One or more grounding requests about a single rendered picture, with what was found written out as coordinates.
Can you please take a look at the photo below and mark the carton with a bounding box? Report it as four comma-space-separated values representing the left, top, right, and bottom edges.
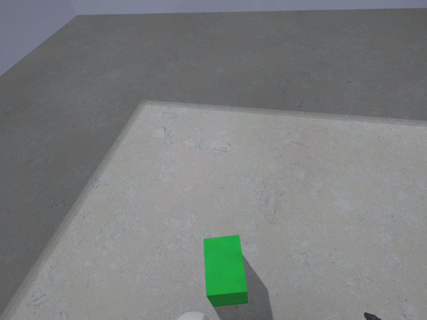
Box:
203, 235, 248, 307

